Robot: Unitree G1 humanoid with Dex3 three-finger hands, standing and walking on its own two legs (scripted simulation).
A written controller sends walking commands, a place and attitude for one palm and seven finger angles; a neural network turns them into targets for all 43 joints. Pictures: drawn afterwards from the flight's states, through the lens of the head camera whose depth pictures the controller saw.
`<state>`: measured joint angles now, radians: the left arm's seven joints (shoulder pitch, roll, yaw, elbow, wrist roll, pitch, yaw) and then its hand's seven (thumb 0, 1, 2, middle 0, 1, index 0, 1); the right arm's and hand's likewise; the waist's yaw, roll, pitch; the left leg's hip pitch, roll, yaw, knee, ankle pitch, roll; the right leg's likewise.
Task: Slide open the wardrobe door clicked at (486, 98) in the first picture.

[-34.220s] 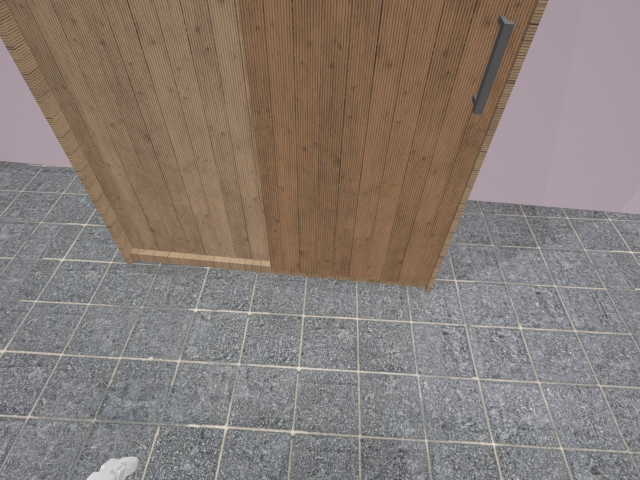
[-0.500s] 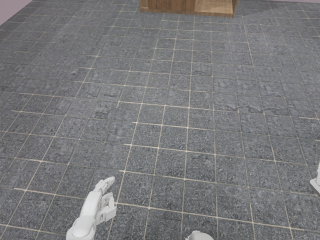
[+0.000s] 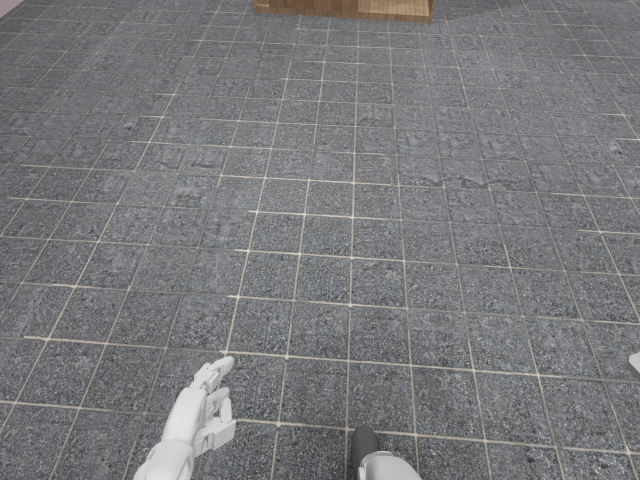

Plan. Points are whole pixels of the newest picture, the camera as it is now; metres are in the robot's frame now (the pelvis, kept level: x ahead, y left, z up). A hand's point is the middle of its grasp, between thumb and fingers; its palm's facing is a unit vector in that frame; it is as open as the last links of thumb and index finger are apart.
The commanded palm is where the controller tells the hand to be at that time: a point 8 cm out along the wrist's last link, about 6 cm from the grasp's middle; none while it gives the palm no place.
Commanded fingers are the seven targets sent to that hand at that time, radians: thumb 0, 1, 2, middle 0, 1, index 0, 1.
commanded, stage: stop stepping back and stand still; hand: right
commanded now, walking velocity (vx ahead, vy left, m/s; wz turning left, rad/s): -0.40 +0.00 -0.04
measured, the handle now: out of the picture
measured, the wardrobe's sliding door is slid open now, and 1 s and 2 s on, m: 0.48 0.48 0.48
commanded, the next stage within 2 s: let the arm hang, fingers relaxed in 1.28 s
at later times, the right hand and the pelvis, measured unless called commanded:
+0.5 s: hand out of the picture +0.06 -0.26 +0.19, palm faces +0.43 +0.76 -0.48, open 7.4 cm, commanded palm +0.02 -0.29 +0.18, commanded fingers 0.00 -0.90 -0.90 0.20 0.30 0.20 0.30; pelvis -0.11 +0.00 +0.01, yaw -3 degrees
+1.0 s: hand out of the picture +0.10 -0.27 +0.18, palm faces +0.43 +0.78 -0.45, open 7.4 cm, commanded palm +0.05 -0.29 +0.18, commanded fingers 0.00 -0.90 -0.90 0.20 0.30 0.20 0.30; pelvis -0.08 -0.01 +0.00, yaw -1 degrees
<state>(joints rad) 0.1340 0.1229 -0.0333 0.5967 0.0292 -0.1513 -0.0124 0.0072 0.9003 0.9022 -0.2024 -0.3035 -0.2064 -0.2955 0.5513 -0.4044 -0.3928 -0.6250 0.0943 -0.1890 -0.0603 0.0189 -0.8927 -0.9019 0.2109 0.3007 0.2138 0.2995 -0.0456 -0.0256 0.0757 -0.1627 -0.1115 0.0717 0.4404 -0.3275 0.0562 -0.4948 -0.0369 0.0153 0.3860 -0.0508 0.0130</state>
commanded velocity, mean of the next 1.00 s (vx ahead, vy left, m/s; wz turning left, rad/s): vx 0.17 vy -0.01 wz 0.00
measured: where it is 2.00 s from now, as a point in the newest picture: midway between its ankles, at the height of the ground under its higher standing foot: outside the picture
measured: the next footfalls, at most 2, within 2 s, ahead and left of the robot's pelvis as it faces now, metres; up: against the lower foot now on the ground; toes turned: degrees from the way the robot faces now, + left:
right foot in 0.30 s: -0.12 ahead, -0.07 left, +0.00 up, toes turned -6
left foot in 0.66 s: -0.04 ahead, +0.11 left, +0.00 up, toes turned +0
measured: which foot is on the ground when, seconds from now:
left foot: down 0.00-0.32, up 0.34-0.64, down 0.66-1.00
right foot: down 0.00-0.00, up 0.02-0.28, down 0.30-0.68, up 0.70-0.88, down 0.90-1.00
